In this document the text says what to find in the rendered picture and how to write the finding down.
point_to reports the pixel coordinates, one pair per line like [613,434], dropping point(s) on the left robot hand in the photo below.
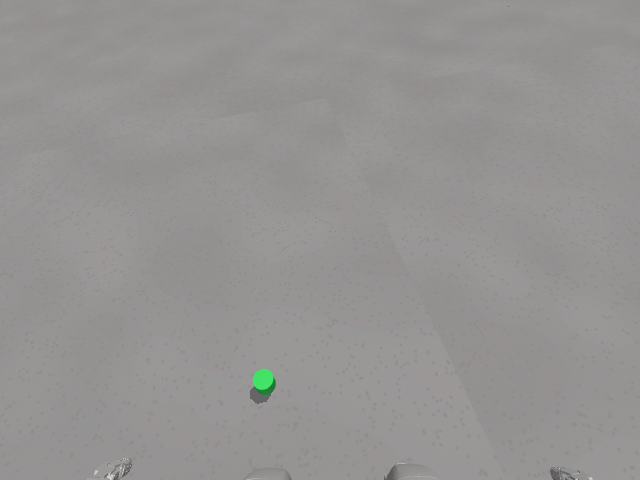
[112,471]

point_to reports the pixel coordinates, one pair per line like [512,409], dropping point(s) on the tin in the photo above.
[264,381]

